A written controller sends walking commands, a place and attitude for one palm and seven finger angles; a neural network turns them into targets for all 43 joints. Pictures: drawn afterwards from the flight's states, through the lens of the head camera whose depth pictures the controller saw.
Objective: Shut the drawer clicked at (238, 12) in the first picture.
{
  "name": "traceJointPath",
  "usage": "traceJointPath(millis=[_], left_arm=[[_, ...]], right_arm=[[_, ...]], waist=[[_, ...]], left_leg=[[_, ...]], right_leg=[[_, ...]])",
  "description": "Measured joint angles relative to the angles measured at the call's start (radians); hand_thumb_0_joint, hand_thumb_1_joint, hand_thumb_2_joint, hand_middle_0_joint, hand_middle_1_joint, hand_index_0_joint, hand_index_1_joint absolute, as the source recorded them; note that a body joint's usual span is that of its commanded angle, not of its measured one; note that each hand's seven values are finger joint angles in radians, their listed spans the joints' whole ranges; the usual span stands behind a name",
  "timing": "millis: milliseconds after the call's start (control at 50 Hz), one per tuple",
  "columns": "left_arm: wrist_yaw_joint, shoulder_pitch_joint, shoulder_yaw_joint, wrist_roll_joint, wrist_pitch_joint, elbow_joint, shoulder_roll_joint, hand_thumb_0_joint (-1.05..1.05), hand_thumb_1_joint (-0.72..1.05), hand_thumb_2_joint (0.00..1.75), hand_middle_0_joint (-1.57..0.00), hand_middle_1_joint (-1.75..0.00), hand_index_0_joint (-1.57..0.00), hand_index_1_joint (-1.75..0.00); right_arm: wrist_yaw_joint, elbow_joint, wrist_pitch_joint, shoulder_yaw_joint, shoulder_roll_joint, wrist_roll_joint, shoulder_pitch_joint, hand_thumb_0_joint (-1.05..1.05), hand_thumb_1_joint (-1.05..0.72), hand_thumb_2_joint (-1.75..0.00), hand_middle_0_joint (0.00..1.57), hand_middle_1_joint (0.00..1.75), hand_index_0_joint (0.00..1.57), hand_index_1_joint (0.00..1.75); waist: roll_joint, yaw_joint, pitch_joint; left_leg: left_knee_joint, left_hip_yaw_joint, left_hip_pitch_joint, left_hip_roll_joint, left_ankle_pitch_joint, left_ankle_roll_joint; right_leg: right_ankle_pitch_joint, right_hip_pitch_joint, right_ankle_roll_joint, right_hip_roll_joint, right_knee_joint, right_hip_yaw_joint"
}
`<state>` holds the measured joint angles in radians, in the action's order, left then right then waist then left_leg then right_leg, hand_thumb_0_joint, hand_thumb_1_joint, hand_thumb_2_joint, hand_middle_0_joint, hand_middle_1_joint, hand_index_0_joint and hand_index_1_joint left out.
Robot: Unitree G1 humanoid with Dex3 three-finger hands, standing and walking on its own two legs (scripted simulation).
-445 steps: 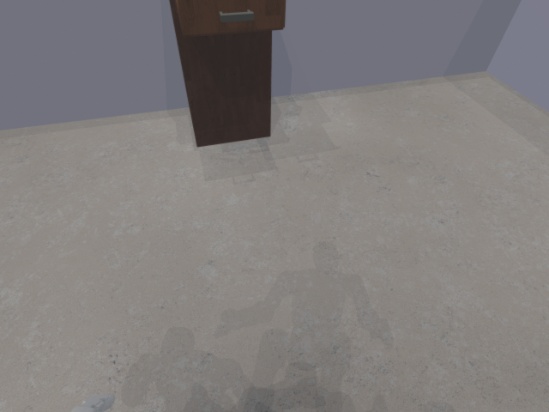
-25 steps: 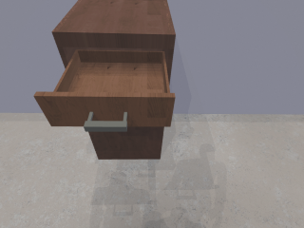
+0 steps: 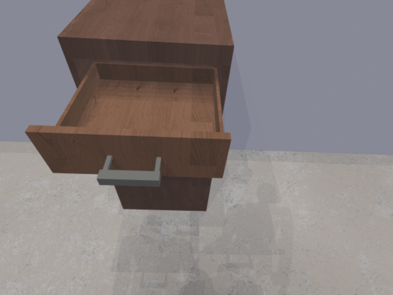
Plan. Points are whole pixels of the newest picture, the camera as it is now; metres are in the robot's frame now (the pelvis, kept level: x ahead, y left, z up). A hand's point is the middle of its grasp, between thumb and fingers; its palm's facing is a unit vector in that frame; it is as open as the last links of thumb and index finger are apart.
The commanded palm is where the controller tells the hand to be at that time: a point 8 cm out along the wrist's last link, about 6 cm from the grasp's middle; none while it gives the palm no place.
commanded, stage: shuffle to correct the standing spot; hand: left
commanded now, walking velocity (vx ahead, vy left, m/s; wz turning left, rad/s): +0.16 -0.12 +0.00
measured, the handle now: (131, 169) +0.35 +0.17 +0.06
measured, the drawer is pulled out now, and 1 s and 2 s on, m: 0.29 0.29 0.29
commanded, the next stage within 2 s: come to a stop and stand still in 0.10 s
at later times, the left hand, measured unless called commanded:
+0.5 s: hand out of the picture +0.07 +0.12 -0.17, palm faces +0.10 -0.98 -0.16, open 7.3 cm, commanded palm none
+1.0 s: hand out of the picture +0.11 +0.18 -0.17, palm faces +0.04 -0.97 -0.23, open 7.3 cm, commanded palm none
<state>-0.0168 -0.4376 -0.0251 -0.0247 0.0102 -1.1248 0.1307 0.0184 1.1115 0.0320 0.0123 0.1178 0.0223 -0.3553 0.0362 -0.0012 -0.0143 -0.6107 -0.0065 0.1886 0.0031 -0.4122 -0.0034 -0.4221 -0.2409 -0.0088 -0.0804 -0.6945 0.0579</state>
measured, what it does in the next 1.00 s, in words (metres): steps on the spot: right foot, then left foot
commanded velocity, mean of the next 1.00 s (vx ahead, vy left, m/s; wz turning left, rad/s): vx -0.03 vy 0.00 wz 0.00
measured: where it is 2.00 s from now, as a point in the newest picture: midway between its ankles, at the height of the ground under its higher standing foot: outside the picture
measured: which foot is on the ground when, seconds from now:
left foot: down 0.00-0.16, up 0.18-0.46, down 0.48-1.00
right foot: up 0.00-0.14, down 0.16-1.00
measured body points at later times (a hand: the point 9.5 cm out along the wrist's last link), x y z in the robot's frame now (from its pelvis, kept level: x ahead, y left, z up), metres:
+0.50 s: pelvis +0.08 -0.04 +0.01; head +0.09 -0.04 +0.46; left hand +0.06 +0.17 -0.15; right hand +0.14 -0.27 -0.15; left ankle +0.12 +0.07 -0.73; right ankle +0.07 -0.12 -0.72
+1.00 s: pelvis +0.07 -0.01 +0.00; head +0.05 +0.00 +0.45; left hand +0.10 +0.23 -0.15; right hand +0.11 -0.24 -0.14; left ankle +0.12 +0.07 -0.72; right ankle +0.06 -0.12 -0.72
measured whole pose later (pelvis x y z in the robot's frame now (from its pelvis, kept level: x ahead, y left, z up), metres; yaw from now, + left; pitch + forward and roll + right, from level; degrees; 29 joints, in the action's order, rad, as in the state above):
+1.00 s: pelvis +0.07 -0.01 +0.00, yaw +1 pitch -3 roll -1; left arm -0.05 -0.32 -0.01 -0.02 -0.01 -0.96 0.18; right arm 0.00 0.97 -0.03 0.02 0.18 0.02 -0.28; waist -0.01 0.02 0.00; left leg -0.61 -0.10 0.31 0.00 -0.25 -0.06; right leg -0.34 -0.21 0.01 -0.03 -0.60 0.11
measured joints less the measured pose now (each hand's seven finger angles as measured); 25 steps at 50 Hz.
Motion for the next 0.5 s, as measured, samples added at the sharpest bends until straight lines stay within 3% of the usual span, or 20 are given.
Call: traceJointPath(millis=[80,140,180,240,300,440,500], left_arm=[[0.008,0.051,-0.005,0.003,-0.012,0.007,0.004,0.01,0.91,0.90,-0.19,-0.30,-0.20,-0.30],[0.021,0.117,-0.015,0.008,0.006,0.053,0.008,0.01,0.91,0.90,-0.19,-0.30,-0.20,-0.30],[0.018,0.143,-0.022,0.003,0.036,0.090,0.027,0.01,0.92,0.90,-0.20,-0.30,-0.20,-0.30],[0.005,0.170,-0.022,0.010,0.053,0.104,0.024,0.01,0.93,0.90,-0.20,-0.30,-0.20,-0.30],[-0.011,0.155,-0.013,0.007,0.049,0.100,0.009,0.01,0.93,0.90,-0.19,-0.30,-0.20,-0.30],[-0.018,0.126,0.012,0.005,0.012,0.072,-0.017,0.01,0.93,0.90,-0.20,-0.30,-0.20,-0.30],[-0.016,0.123,0.012,0.010,-0.004,0.071,-0.018,0.01,0.92,0.90,-0.20,-0.30,-0.21,-0.30]], right_arm=[[0.016,-0.008,0.024,-0.008,-0.012,0.012,-0.007,0.00,-0.91,-0.89,0.19,0.30,0.20,0.29],[0.018,0.004,0.017,-0.010,-0.011,0.012,-0.026,0.00,-0.91,-0.89,0.20,0.30,0.20,0.30],[0.012,0.019,0.005,-0.009,-0.013,0.001,-0.043,0.00,-0.91,-0.89,0.20,0.30,0.21,0.30],[0.003,0.040,-0.032,0.007,0.010,-0.004,-0.027,0.01,-0.91,-0.89,0.20,0.30,0.21,0.30],[-0.003,0.028,-0.048,0.019,0.037,0.001,0.023,0.01,-0.91,-0.89,0.20,0.30,0.20,0.30],[0.011,-0.046,-0.033,0.017,0.051,-0.014,0.147,0.01,-0.94,-0.89,0.19,0.30,0.20,0.29],[0.012,-0.055,-0.029,0.016,0.047,-0.014,0.173,0.01,-0.94,-0.89,0.19,0.30,0.20,0.29]], waist=[[-0.020,0.033,-0.020],[-0.049,0.040,-0.041],[-0.039,0.024,-0.045],[-0.072,0.009,-0.050],[-0.073,0.001,-0.038],[-0.045,-0.007,-0.050],[-0.032,-0.016,-0.061]], left_leg=[[0.053,0.002,-0.049,0.026,0.005,0.010],[0.070,0.028,-0.067,0.042,0.004,0.030],[-0.050,0.018,-0.025,0.034,-0.041,0.012],[-0.381,0.009,0.100,0.042,-0.122,-0.016],[-0.489,-0.042,0.193,0.045,-0.064,-0.009],[-0.024,-0.084,0.143,0.032,0.138,0.023],[0.082,-0.086,0.090,0.026,0.222,-0.002]], right_leg=[[-0.127,-0.099,0.036,0.037,-0.182,0.034],[-0.019,-0.110,0.042,0.051,-0.045,0.069],[0.139,-0.090,0.050,0.037,0.061,0.070],[0.099,-0.053,0.070,0.048,0.038,0.111],[0.106,0.003,0.066,0.056,0.115,0.113],[0.131,0.057,0.064,0.069,0.191,0.084],[0.086,0.052,0.055,0.069,0.130,0.081]])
